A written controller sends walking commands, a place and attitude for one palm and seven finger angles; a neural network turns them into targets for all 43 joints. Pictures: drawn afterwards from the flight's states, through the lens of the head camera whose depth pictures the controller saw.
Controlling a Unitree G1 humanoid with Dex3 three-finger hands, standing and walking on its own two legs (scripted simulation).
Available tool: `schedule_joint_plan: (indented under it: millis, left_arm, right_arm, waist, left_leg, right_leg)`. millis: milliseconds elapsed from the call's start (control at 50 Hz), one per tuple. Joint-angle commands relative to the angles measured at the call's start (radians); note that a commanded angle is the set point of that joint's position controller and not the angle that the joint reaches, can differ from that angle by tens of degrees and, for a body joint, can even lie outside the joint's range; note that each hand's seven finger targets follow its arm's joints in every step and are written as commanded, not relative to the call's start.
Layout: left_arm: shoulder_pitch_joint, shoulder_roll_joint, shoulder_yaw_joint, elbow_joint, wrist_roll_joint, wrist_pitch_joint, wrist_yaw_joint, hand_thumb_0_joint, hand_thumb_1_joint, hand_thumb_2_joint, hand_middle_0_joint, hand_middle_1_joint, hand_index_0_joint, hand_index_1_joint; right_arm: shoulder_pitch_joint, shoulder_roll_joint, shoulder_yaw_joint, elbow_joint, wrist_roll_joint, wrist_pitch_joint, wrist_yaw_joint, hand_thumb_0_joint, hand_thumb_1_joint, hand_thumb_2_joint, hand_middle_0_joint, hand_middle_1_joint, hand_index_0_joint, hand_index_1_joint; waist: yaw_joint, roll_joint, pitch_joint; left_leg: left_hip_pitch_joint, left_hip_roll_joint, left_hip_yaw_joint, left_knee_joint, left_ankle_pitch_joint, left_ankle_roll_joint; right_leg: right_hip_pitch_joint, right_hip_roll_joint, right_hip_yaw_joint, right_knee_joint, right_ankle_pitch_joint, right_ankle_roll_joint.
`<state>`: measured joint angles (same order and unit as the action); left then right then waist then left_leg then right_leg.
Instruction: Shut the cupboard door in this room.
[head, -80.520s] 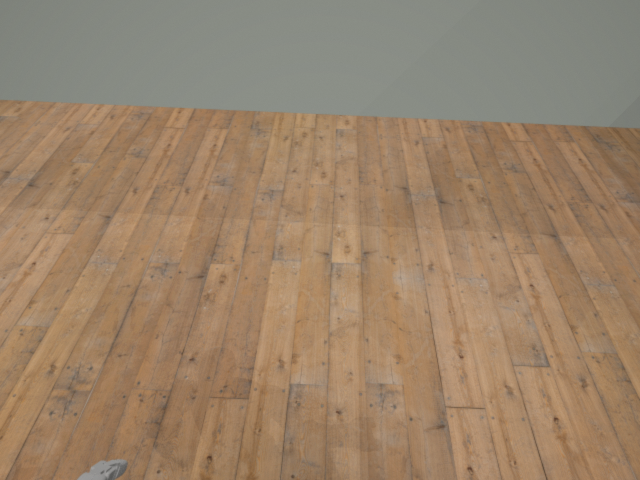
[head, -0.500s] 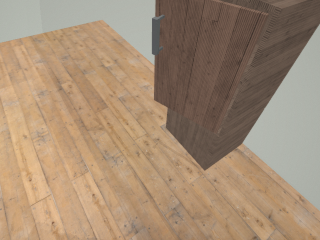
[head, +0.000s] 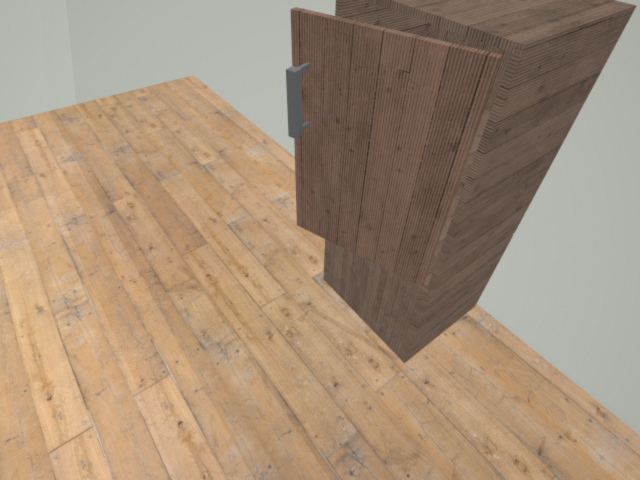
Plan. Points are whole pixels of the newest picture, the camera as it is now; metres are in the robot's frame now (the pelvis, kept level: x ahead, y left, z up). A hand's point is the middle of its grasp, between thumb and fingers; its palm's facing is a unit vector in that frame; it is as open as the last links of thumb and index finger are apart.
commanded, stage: let the arm hang, fingers relaxed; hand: left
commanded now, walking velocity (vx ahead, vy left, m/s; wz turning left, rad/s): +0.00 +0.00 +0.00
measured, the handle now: (300, 100) +0.85 +0.09 +0.08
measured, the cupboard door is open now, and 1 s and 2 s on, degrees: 19 19 19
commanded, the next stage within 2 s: look to check the result in 0.08 s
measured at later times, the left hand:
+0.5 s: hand out of the picture -0.02 +0.16 -0.17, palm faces +0.04 -0.98 -0.19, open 7.4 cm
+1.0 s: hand out of the picture +0.02 +0.17 -0.18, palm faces +0.08 -0.97 -0.21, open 7.4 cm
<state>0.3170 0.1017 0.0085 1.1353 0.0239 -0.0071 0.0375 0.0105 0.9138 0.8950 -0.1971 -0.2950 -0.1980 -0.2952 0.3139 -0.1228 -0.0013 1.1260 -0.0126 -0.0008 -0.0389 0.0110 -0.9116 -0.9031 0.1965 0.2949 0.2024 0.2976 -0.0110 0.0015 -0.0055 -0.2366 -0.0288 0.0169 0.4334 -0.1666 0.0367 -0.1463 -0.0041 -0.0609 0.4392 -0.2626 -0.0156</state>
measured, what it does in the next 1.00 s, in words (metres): stands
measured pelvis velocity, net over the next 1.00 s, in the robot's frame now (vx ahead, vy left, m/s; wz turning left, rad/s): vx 0.02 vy -0.01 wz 0.05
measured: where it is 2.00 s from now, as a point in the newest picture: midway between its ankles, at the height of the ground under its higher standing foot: outside the picture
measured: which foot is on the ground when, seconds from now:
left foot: down 0.00-1.00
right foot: down 0.00-1.00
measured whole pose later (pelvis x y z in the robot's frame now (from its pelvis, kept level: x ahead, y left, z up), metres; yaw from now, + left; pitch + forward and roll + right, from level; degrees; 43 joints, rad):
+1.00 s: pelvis +0.02 -0.01 +0.00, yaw +3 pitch -1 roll -1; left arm 0.27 0.16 0.04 1.10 0.02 0.00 0.04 0.00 0.90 0.90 -0.20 -0.30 -0.20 -0.30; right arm 0.27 -0.16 -0.01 1.11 -0.01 0.02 -0.03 0.01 -0.90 -0.90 0.20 0.29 0.20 0.30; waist -0.02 0.01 0.04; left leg -0.27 -0.02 -0.02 0.52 -0.22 0.01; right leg -0.13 0.01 -0.11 0.46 -0.31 -0.04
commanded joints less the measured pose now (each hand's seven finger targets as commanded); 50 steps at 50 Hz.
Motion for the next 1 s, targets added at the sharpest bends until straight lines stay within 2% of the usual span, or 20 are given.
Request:
schedule_joint_plan:
  millis: [0,40,60,80,200,260,340,420,640,800,840,900,960,980]
  left_arm:
    - [0.107,0.105,0.021,0.000,-0.011,-0.002,0.003,0.000,0.900,0.900,-0.200,-0.300,-0.200,-0.300]
    - [0.108,0.107,0.021,0.000,-0.011,-0.001,0.001,0.000,0.900,0.900,-0.200,-0.300,-0.200,-0.300]
    - [0.110,0.117,0.023,-0.003,-0.010,-0.004,0.002,0.000,0.900,0.900,-0.200,-0.300,-0.200,-0.300]
    - [0.106,0.113,0.023,-0.002,-0.011,-0.005,0.001,0.000,0.900,0.900,-0.200,-0.300,-0.200,-0.300]
    - [0.098,0.118,0.022,0.001,-0.013,-0.004,0.002,0.000,0.900,0.900,-0.200,-0.300,-0.200,-0.300]
    - [0.106,0.131,0.022,0.002,-0.012,-0.008,0.002,0.000,0.900,0.900,-0.200,-0.300,-0.200,-0.300]
    - [0.097,0.128,0.019,0.007,-0.014,-0.007,0.002,0.000,0.900,0.900,-0.200,-0.300,-0.200,-0.300]
    - [0.096,0.135,0.021,0.009,-0.013,-0.010,0.001,0.000,0.900,0.900,-0.200,-0.300,-0.200,-0.300]
    - [0.066,0.147,0.020,0.008,-0.012,-0.009,-0.001,0.000,0.900,0.900,-0.200,-0.300,-0.200,-0.300]
    - [0.043,0.171,0.024,-0.001,-0.012,-0.015,-0.002,0.000,0.900,0.900,-0.200,-0.300,-0.200,-0.300]
    - [0.052,0.145,0.022,-0.004,-0.014,-0.006,0.002,0.000,0.900,0.900,-0.200,-0.300,-0.200,-0.300]
    - [0.055,0.182,0.045,-0.033,-0.011,0.007,0.006,0.000,0.900,0.900,-0.200,-0.300,-0.200,-0.300]
    - [0.029,0.222,0.070,-0.080,-0.004,0.013,0.009,0.000,0.900,0.900,-0.200,-0.300,-0.200,-0.300]
    - [0.012,0.225,0.076,-0.098,-0.003,0.014,0.009,0.000,0.900,0.900,-0.200,-0.300,-0.200,-0.300]
  right_arm:
    - [0.068,-0.082,-0.010,-0.020,-0.004,-0.005,-0.005,0.000,-0.900,-0.900,0.200,0.300,0.200,0.300]
    - [0.063,-0.084,-0.011,-0.020,-0.004,-0.004,-0.005,0.000,-0.900,-0.900,0.200,0.300,0.200,0.300]
    - [0.069,-0.088,-0.012,-0.022,-0.001,-0.005,-0.005,0.000,-0.900,-0.900,0.200,0.300,0.200,0.300]
    - [0.066,-0.090,-0.011,-0.020,-0.002,-0.007,-0.006,0.000,-0.900,-0.900,0.200,0.300,0.200,0.300]
    - [0.062,-0.092,-0.011,-0.012,-0.001,-0.004,-0.006,0.000,-0.900,-0.900,0.200,0.300,0.200,0.300]
    - [0.057,-0.104,-0.013,-0.013,0.002,-0.004,-0.006,0.000,-0.900,-0.900,0.200,0.300,0.200,0.300]
    - [0.048,-0.103,-0.012,-0.007,0.000,-0.001,-0.006,0.000,-0.900,-0.900,0.200,0.300,0.200,0.300]
    - [0.040,-0.111,-0.013,-0.007,0.002,-0.006,-0.007,0.000,-0.900,-0.900,0.200,0.300,0.200,0.300]
    - [0.007,-0.132,-0.012,-0.009,0.000,-0.006,-0.007,0.000,-0.900,-0.900,0.200,0.300,0.200,0.300]
    - [-0.012,-0.151,-0.016,-0.013,0.000,-0.010,-0.006,0.000,-0.900,-0.900,0.200,0.300,0.200,0.300]
    - [-0.002,-0.117,-0.008,-0.016,-0.001,-0.003,-0.003,0.000,-0.900,-0.900,0.200,0.300,0.200,0.300]
    - [-0.008,-0.125,-0.020,-0.043,-0.002,0.010,0.001,0.000,-0.900,-0.900,0.200,0.300,0.200,0.300]
    - [-0.011,-0.124,-0.037,-0.079,-0.005,0.023,0.008,0.000,-0.900,-0.900,0.200,0.300,0.200,0.300]
    - [-0.022,-0.122,-0.044,-0.093,-0.008,0.029,0.010,0.000,-0.900,-0.900,0.200,0.300,0.200,0.300]
  waist:
    - [0.008,0.025,0.124]
    - [0.008,0.034,0.128]
    - [0.009,0.011,0.104]
    - [0.008,0.013,0.093]
    - [0.006,-0.008,0.106]
    - [0.006,-0.013,0.089]
    - [0.002,0.007,0.103]
    - [0.003,0.000,0.081]
    - [0.005,0.002,0.107]
    - [0.005,-0.003,0.066]
    - [0.005,-0.001,0.085]
    - [0.016,-0.034,0.092]
    - [0.013,-0.120,0.064]
    - [0.014,-0.135,0.072]
  left_leg:
    - [-0.032,0.106,-0.130,-0.111,-0.006,0.007]
    - [-0.029,0.104,-0.128,-0.116,-0.029,0.006]
    - [-0.020,0.106,-0.124,-0.103,0.010,0.007]
    - [-0.009,0.106,-0.119,-0.097,0.029,0.005]
    - [0.008,0.107,-0.114,-0.089,0.038,0.003]
    - [0.027,0.107,-0.107,-0.076,0.067,0.004]
    - [0.028,0.108,-0.106,-0.083,0.039,0.002]
    - [0.041,0.112,-0.105,-0.078,0.079,0.004]
    - [0.044,0.116,-0.107,-0.096,0.071,0.001]
    - [0.065,0.122,-0.101,-0.091,0.123,-0.001]
    - [0.023,0.113,-0.104,-0.074,0.131,-0.007]
    - [-0.069,0.084,-0.094,0.010,0.107,-0.011]
    - [-0.125,0.054,-0.030,0.210,0.018,-0.028]
    - [-0.156,0.056,-0.016,0.304,-0.110,-0.036]
  right_leg:
    - [-0.074,-0.088,0.102,-0.116,-0.002,-0.034]
    - [-0.079,-0.088,0.105,-0.121,-0.011,-0.034]
    - [-0.058,-0.088,0.100,-0.121,0.012,-0.035]
    - [-0.054,-0.092,0.103,-0.118,0.023,-0.034]
    - [-0.063,-0.094,0.101,-0.130,0.012,-0.034]
    - [-0.059,-0.095,0.104,-0.134,0.031,-0.036]
    - [-0.069,-0.095,0.111,-0.142,0.008,-0.037]
    - [-0.046,-0.098,0.108,-0.141,0.048,-0.036]
    - [-0.046,-0.095,0.109,-0.152,0.051,-0.033]
    - [-0.010,-0.100,0.112,-0.152,0.123,-0.034]
    - [-0.002,-0.111,0.093,-0.125,0.126,-0.027]
    - [0.014,-0.156,0.087,-0.088,0.122,-0.047]
    - [0.005,-0.275,0.127,-0.102,0.152,-0.119]
    - [-0.001,-0.318,0.135,-0.104,0.200,-0.153]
